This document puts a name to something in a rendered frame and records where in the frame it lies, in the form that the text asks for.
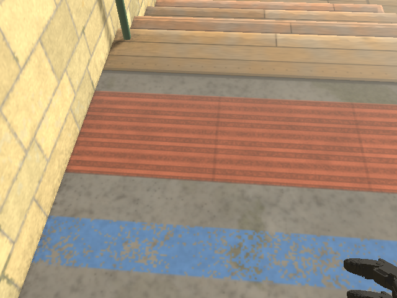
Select stairs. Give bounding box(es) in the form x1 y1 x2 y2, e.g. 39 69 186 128
130 0 397 38

